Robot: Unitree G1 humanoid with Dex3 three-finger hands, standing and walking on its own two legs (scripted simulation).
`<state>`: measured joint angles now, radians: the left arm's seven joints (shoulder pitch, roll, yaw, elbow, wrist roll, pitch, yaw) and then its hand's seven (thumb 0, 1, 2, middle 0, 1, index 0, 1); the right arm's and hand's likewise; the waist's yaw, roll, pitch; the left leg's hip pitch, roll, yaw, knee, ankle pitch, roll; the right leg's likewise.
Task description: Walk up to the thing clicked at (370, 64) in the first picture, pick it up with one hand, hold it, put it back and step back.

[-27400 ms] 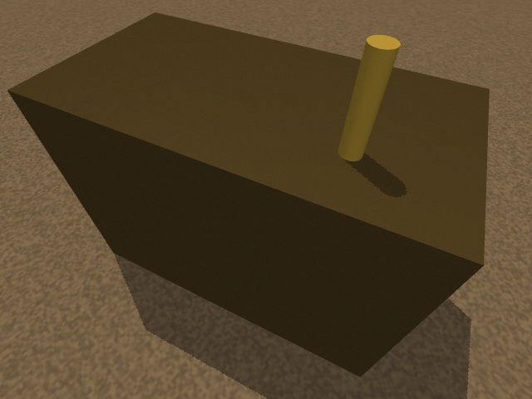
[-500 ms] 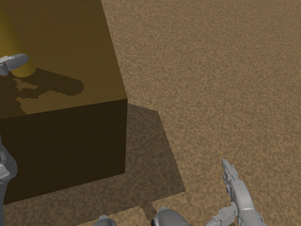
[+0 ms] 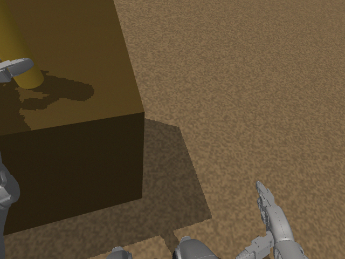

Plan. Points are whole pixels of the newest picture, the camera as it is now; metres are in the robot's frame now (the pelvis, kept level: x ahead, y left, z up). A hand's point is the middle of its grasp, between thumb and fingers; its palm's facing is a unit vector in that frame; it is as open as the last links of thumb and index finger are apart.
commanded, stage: open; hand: left
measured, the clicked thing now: (2, 31) +0.53 +0.24 +0.19
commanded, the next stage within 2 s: withdraw in 0.18 s
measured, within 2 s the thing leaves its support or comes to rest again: neither
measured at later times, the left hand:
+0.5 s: hand out of the picture +0.51 +0.28 +0.17, palm faces +0.30 -0.95 +0.02, open 17.1 cm
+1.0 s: hand out of the picture +0.45 +0.42 +0.27, palm faces +0.60 -0.79 -0.15, open 17.5 cm
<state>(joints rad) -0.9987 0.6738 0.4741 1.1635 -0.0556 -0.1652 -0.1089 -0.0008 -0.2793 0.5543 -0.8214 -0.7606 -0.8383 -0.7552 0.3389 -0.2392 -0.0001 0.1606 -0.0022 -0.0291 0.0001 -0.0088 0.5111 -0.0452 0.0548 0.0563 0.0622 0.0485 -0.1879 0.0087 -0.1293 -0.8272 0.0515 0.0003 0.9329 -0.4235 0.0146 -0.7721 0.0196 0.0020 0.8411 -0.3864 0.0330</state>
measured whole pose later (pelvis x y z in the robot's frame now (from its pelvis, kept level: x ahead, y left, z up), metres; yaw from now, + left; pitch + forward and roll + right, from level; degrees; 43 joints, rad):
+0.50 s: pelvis +0.00 +0.00 +0.00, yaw +0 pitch +17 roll -3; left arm -0.96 0.67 0.51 1.09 -0.06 -0.13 -0.12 -0.01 -0.60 0.06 -0.19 -0.15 -0.20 -0.15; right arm 0.36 -0.23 0.02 0.15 0.01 -0.02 0.00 -0.01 0.51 -0.05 0.05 0.06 0.06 0.05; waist -0.18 0.01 -0.13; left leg -0.79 0.05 0.00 0.91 -0.42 0.01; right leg -0.74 0.02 0.01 0.82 -0.38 0.03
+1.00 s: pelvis +0.01 +0.00 +0.02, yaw +1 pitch +13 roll -2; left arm -1.10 1.01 0.50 1.31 0.08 -0.01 -0.08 -0.01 -0.58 0.07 -0.07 -0.06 -0.07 -0.07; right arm 0.34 -0.27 0.05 0.25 0.05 -0.03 0.01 -0.01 0.55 -0.05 0.05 0.06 0.06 0.05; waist -0.11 0.02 -0.11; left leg -0.62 0.03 0.01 0.76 -0.36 0.02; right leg -0.57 0.00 0.01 0.67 -0.33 0.04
